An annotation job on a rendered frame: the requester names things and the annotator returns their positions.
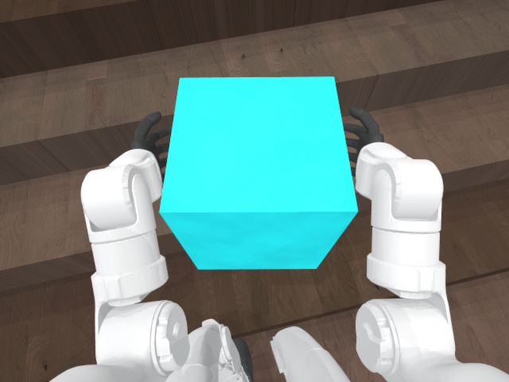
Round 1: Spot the carton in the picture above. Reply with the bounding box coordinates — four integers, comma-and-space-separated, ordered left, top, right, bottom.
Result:
159, 76, 358, 270

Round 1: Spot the robot right upper arm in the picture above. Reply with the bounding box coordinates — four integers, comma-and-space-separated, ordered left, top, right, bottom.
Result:
356, 298, 509, 382

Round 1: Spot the right robot thigh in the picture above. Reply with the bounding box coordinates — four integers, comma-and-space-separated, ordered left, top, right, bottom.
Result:
270, 326, 351, 382

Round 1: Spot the left robot thigh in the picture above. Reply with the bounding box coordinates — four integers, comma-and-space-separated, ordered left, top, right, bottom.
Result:
166, 324, 235, 382

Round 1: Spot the left robot hand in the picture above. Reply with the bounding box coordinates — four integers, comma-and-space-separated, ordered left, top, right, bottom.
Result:
130, 111, 173, 182

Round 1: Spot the right robot hand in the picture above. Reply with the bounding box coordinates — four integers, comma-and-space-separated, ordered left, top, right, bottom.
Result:
343, 107, 384, 177

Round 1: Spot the left robot forearm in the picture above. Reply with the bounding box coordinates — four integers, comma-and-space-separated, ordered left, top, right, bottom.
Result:
81, 149, 169, 361

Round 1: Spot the robot thigh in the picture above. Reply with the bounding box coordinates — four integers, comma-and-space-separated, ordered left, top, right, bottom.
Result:
270, 326, 351, 382
166, 324, 235, 382

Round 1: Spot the right robot forearm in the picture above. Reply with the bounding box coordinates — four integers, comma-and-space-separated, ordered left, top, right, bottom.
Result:
356, 142, 455, 350

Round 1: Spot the robot left upper arm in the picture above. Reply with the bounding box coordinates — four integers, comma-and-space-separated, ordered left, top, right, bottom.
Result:
49, 300, 190, 382

